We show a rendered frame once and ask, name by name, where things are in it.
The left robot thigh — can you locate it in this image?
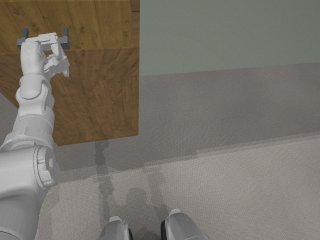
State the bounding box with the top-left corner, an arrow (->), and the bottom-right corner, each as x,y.
98,220 -> 130,240

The left robot hand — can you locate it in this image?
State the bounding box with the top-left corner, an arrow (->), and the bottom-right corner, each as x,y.
20,32 -> 70,82

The robot left forearm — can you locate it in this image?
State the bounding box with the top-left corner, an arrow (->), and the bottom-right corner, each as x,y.
0,74 -> 55,153

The right robot shin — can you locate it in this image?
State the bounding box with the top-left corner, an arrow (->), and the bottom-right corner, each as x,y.
166,208 -> 180,240

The left robot upper arm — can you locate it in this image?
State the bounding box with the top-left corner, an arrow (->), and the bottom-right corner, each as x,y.
0,145 -> 61,240

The cabinet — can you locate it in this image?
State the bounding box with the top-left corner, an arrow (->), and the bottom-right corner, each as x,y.
0,0 -> 140,146

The handle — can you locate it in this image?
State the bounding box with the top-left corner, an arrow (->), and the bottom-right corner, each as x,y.
17,26 -> 70,51

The drawer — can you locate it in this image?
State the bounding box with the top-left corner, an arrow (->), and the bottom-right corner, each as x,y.
0,0 -> 132,53

